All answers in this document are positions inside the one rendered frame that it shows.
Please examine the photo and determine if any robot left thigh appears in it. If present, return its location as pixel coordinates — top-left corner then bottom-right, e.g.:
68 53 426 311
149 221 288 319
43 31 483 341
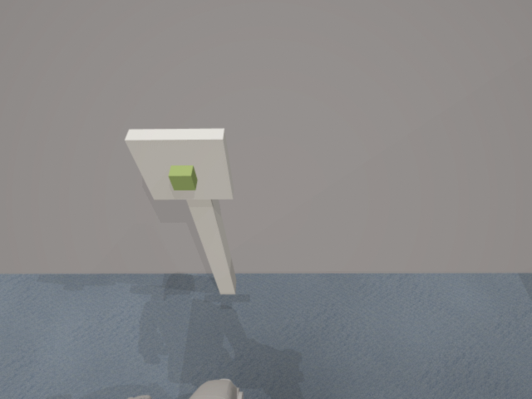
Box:
190 380 244 399

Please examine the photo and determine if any button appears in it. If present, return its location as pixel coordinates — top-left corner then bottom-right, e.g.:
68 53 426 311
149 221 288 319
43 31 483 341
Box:
169 165 197 190

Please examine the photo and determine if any panel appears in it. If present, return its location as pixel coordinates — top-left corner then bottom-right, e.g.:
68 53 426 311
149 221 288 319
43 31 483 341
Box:
125 129 236 294

